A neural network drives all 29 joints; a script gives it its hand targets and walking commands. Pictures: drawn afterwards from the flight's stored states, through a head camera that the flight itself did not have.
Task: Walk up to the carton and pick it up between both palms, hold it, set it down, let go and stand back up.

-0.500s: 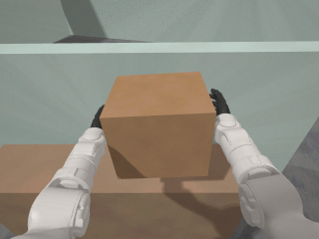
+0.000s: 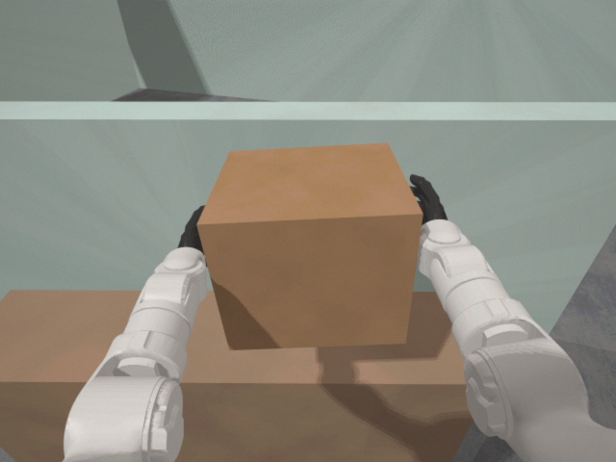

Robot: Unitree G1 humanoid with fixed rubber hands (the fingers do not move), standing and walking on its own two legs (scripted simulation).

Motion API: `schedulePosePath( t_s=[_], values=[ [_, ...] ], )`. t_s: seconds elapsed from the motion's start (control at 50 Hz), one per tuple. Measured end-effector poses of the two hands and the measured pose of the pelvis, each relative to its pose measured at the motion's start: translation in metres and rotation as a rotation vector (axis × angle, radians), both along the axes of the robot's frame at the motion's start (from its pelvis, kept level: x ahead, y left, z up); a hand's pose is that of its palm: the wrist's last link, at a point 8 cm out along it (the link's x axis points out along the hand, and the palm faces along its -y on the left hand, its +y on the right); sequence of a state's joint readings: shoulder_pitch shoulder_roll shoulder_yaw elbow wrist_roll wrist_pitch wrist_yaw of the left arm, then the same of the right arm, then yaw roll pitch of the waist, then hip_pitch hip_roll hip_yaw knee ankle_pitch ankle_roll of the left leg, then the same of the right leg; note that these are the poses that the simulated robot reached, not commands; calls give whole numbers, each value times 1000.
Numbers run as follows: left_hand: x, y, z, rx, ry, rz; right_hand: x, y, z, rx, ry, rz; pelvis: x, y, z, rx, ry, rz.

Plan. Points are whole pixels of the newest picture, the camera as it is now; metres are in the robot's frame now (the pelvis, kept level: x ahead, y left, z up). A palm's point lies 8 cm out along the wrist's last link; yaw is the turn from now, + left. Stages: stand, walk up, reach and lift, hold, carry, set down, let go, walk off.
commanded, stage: reach and lift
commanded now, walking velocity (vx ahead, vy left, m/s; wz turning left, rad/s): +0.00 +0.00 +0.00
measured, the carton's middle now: (312, 241) +0.41 -0.02 +0.14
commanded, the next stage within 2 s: hold in 0.70 s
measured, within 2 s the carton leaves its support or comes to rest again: neither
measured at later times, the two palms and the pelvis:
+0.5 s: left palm (187, 248) +0.39 +0.16 +0.15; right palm (429, 214) +0.40 -0.17 +0.19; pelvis +0.00 +0.00 +0.00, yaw +0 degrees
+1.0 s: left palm (179, 244) +0.38 +0.16 +0.17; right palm (427, 207) +0.40 -0.17 +0.20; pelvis +0.00 +0.00 +0.00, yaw +0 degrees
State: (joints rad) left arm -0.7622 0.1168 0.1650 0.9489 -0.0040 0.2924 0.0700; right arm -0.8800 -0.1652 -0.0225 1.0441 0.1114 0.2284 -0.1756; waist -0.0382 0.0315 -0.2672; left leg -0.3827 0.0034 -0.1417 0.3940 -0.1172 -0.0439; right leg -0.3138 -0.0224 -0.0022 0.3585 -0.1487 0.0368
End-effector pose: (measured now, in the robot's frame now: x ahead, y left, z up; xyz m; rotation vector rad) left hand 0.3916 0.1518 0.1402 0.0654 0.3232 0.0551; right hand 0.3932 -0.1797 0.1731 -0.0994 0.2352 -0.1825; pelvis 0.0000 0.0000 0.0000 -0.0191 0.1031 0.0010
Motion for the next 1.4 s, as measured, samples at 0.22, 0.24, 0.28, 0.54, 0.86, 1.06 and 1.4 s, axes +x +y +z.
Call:
schedulePosePath(
  t_s=[0.22,0.24,0.28,0.54,0.86,1.06,1.4],
  values=[
    [1,4,8,-3,-12,15,5,4,9,10,-12,11,3,-1,1,1,-2,0],
    [1,4,9,-3,-13,15,5,4,10,14,-14,11,3,-1,1,1,-3,0],
    [1,4,10,-6,-17,16,5,4,12,19,-18,10,4,0,1,1,-6,0],
    [-2,6,15,-15,-18,26,5,6,18,31,-21,13,4,0,2,0,-16,0],
    [-7,9,24,-23,-26,39,4,10,27,38,-30,23,4,0,2,1,-25,1],
    [-11,11,31,-21,-36,45,2,12,34,49,-39,27,3,0,2,1,-31,1],
    [-22,15,40,-18,-43,60,-3,17,46,65,-47,42,2,0,2,1,-44,1]
  ],
)
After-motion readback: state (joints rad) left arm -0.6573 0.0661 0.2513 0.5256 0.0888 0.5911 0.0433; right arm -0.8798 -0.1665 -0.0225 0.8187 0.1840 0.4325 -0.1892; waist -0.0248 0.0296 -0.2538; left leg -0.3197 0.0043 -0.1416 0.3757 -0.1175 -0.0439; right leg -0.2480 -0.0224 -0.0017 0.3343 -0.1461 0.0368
